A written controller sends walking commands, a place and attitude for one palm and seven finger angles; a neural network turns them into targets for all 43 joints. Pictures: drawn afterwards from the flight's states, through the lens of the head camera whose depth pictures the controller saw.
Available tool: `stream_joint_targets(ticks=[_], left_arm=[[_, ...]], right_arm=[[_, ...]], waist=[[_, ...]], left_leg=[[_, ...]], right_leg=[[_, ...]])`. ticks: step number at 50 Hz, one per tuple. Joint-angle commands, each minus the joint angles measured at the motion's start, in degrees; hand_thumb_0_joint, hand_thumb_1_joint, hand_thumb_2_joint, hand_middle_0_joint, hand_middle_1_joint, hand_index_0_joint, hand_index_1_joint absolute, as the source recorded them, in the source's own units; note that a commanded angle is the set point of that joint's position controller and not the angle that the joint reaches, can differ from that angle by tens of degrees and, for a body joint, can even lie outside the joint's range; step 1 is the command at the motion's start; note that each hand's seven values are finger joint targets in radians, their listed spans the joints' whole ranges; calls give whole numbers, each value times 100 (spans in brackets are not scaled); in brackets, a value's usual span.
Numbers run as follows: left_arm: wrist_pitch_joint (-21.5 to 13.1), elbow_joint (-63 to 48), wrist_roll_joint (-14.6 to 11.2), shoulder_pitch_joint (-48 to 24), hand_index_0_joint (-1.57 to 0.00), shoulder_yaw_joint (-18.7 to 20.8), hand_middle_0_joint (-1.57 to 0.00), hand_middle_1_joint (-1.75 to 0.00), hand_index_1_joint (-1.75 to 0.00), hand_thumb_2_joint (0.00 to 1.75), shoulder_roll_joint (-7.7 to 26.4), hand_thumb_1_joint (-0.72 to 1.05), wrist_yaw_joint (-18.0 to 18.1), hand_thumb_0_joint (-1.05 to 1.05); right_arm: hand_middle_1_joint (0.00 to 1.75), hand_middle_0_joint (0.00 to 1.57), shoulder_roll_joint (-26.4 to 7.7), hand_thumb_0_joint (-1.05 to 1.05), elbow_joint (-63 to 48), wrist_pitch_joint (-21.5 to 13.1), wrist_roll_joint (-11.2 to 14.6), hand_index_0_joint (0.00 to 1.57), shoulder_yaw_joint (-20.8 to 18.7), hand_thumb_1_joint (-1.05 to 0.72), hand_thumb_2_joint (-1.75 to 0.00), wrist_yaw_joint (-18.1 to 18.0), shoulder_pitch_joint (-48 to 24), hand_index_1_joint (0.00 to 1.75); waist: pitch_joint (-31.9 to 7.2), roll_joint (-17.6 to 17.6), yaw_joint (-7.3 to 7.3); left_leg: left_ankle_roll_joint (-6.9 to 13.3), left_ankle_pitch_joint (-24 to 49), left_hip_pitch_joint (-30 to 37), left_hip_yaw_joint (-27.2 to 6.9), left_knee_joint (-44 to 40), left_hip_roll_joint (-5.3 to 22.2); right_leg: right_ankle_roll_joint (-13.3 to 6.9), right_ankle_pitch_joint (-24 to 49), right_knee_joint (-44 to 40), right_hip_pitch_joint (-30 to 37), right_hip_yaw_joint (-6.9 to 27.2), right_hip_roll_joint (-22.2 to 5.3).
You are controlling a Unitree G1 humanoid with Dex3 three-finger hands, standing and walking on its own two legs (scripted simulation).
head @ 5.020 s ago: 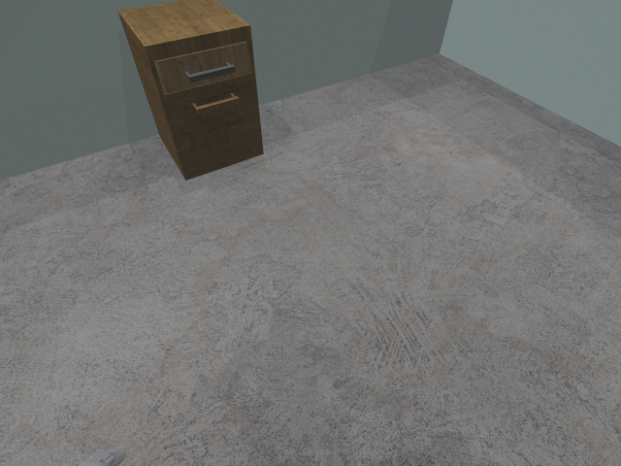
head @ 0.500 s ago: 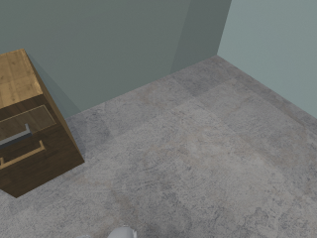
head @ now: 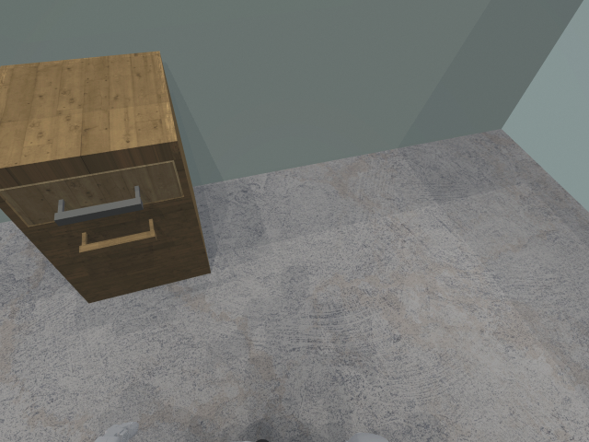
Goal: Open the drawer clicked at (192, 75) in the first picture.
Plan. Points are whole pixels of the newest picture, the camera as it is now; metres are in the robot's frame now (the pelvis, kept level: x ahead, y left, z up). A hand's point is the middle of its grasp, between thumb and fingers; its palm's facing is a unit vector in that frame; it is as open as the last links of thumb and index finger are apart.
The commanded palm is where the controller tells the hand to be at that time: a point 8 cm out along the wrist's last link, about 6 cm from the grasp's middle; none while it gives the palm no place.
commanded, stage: turn to face it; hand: left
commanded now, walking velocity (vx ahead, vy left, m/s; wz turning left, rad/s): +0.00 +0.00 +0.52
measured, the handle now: (100, 204) +0.65 +0.51 -0.25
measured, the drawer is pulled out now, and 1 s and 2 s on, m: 0.00 0.00 0.00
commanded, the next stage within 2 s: take the last steps up to it in 0.38 s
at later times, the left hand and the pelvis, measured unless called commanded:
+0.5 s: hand out of the picture -0.04 +0.15 -0.16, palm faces +0.28 -0.93 -0.25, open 7.4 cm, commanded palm none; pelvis -0.03 -0.04 +0.00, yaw +15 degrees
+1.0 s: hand out of the picture +0.04 +0.19 -0.16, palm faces +0.34 -0.91 -0.23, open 7.4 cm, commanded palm none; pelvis +0.03 -0.02 -0.01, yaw +20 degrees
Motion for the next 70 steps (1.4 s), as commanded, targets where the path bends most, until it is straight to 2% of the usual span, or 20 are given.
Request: stream_joint_targets(ticks=[1, 7, 8, 9, 10, 13, 24, 27, 29, 30, 32, 42, 46, 47, 49, 50, 52, 56, 67, 70], left_arm=[[-115, -551, -45, 25, -20, 51, -20, -30, -30, 90, 400, 90, 32, 0], [-167, -397, -78, 1036, -20, 71, -20, -30, -30, 90, 474, 90, 78, 0], [-205, -405, -5, 1205, -20, 141, -20, -30, -30, 90, 796, 90, 107, 0], [-240, -582, 86, 939, -20, 206, -20, -30, -30, 90, 1300, 90, 126, 0], [-216, -762, 13, 322, -20, 137, -20, -30, -30, 90, 1234, 90, 144, 0], [-329, -770, -8, -295, -20, -19, -20, -30, -30, 90, 616, 90, 102, 0], [-317, 34, 74, 1083, -20, 70, -20, -30, -30, 90, 990, 90, 79, 0], [-287, 74, -52, 867, -20, 46, -20, -30, -30, 90, 793, 90, 48, 0], [-261, -228, -8, 568, -20, -109, -20, -30, -30, 90, 227, 90, -51, 0], [-218, -238, 47, 22, -20, -104, -20, -30, -30, 90, 291, 90, -18, 0], [-261, -89, 20, 1, -20, -62, -20, -30, -30, 90, 304, 90, -144, 0], [-395, 137, 15, -1, -20, -214, -20, -30, -30, 90, -22, 90, -222, 0], [-488, 407, 23, 675, -20, -153, -20, -30, -30, 90, -11, 90, -218, 0], [-539, 574, 40, 1199, -20, -87, -20, -30, -30, 90, 191, 90, -191, 0], [-604, 800, 24, 2204, -20, 77, -20, -30, -30, 90, 1000, 90, -92, 0], [-617, 805, -33, 2094, -20, 73, -20, -30, -30, 90, 904, 90, -68, 0], [-631, 615, -9, 1307, -20, -45, -20, -30, -30, 90, 413, 90, -25, 0], [-738, 617, 7, 1147, -20, -149, -20, -30, -30, 90, -45, 90, -1, 0], [-747, 1060, 37, 1736, -20, -113, -20, -30, -30, 90, 147, 90, -9, 0], [-678, 1081, 20, 1639, -20, -71, -20, -30, -30, 90, 163, 90, 0, 0]], right_arm=[[30, 20, -1285, 0, -303, -52, -5, 20, -366, -90, -90, -79, 248, 30], [30, 20, -1127, 0, -445, 59, 19, 20, -383, -90, -90, -23, -151, 30], [30, 20, -838, 0, -490, 86, 68, 20, -362, -90, -90, 1, -136, 30], [30, 20, -533, 0, -618, 72, 88, 20, -312, -90, -90, 2, -44, 30], [30, 20, -873, 0, -592, 91, -10, 20, -374, -90, -90, 7, -84, 30], [30, 20, -749, 0, -235, 166, -21, 20, -338, -90, -90, 77, 251, 30], [30, 20, -436, 0, -124, 21, 116, 20, -46, -90, -90, -30, -378, 30], [30, 20, -731, 0, 155, -132, 56, 20, -36, -90, -90, -55, 283, 30], [30, 20, -1576, 0, 195, -133, -7, 20, -196, -90, -90, -61, 733, 30], [30, 20, -1416, 0, 363, -168, -27, 20, -190, -90, -90, -131, 971, 30], [30, 20, -1014, 0, 310, -223, -8, 20, -58, -90, -90, -200, 557, 30], [30, 20, -776, 0, 674, -431, -6, 20, -41, -90, -90, -212, 995, 30], [30, 20, -720, 0, 806, -413, 8, 20, -16, -90, -90, -214, 867, 30], [30, 20, -595, 0, 818, -439, 44, 20, 14, -90, -90, -200, 854, 30], [30, 20, -321, 0, 529, -456, 78, 20, 47, -90, -90, -118, 849, 30], [30, 20, -522, 0, 545, -417, 27, 20, -12, -90, -90, -92, 534, 30], [30, 20, -378, 0, 617, -377, 5, 20, -55, -90, -90, -26, 451, 30], [30, 20, -24, 0, 878, -237, -42, 20, -27, -90, -90, 25, 993, 30], [30, 20, 75, 0, 391, -376, 9, 20, 35, -90, -90, 131, -190, 30], [30, 20, -59, 0, 501, -450, -4, 20, 35, -90, -90, 67, 249, 30]], waist=[[-766, 811, -127], [-805, 728, 302], [-724, -136, 388], [-521, -1616, 344], [-322, -1027, 171], [100, -930, -209], [-557, -1330, 402], [-855, -731, 67], [-687, 1573, -201], [-344, 1795, -443], [229, 1315, -138], [151, 774, -58], [83, 489, 325], [-65, 77, 560], [-415, -1847, 838], [-101, -1631, 867], [465, -560, 439], [304, -626, 74], [409, -799, 328], [224, -654, 68]], left_leg=[[612, -307, 963, -2222, -919, 1532], [44, -1076, -442, -2096, -687, 883], [-317, -1687, -1203, -1536, 328, 329], [-724, -2161, -1907, -359, 2101, -384], [-620, -2231, -1451, -484, 3272, -45], [-701, -1315, -1242, -267, 4379, 232], [-749, -1968, -53, 482, 1181, 180], [-552, -570, 1645, 347, -607, 460], [442, -94, 2415, -1838, -976, 2420], [612, -634, 1955, -2012, -1319, 2316], [612, -1188, 1465, -1601, -1438, 1927], [674, 26, 1602, -981, -1306, 1646], [358, -357, 787, -739, -537, 1346], [164, -708, 209, -469, 219, 1033], [-214, -2703, -1481, 357, 3019, 164], [-176, -2376, -1598, -103, 3750, 459], [-239, -1354, -1661, -139, 4082, 787], [-452, -543, -1137, 170, 3592, 903], [-379, -535, -706, 644, 1329, 773], [-274, -513, 390, 850, 564, 542]], right_leg=[[-87, -241, -558, -136, 64, 81], [-393, 557, -3049, 2035, -155, 309], [-705, -51, -3978, 2475, 699, -550], [-1383, -771, -4713, 2187, 2457, -2174], [-1538, -459, -4699, 983, 2113, -2431], [-1172, 1121, -4102, 652, 640, -1283], [-1296, 4196, -3005, 2184, 210, -1416], [-696, 2309, -2366, 1337, -294, -1030], [-291, -1207, -502, -787, -858, -100], [-335, -1224, 149, -1015, -439, -126], [-411, -385, 631, -1151, -194, -255], [-349, 140, -1281, -248, -513, -110], [-449, 895, -2620, 1415, -717, 165], [-533, 919, -3002, 2351, -389, -38], [-1445, -468, -4486, 3346, 2704, -2237], [-1573, -1250, -4849, 2619, 2980, -2236], [-1453, -1210, -4897, 1672, 2017, -1909], [-1250, 507, -4882, 1246, 390, -1240], [-1422, 1841, -4433, 1720, -45, -1268], [-1281, 2241, -3652, 1560, -264, -1101]])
